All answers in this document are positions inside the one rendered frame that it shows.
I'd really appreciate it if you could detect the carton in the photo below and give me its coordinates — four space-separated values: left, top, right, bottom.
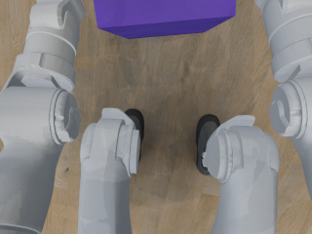
94 0 237 39

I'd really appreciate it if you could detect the left robot forearm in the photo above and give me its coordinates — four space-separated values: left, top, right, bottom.
0 0 86 95

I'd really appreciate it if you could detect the left robot foot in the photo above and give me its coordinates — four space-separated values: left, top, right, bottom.
125 108 144 162

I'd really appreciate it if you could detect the left robot upper arm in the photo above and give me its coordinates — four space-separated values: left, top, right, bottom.
0 86 81 234

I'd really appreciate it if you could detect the right robot forearm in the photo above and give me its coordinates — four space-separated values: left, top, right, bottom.
254 0 312 83

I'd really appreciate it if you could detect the right robot upper arm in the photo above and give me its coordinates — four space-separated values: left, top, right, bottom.
268 76 312 201

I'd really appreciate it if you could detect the robot right thigh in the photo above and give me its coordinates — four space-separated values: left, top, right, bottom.
210 125 279 234

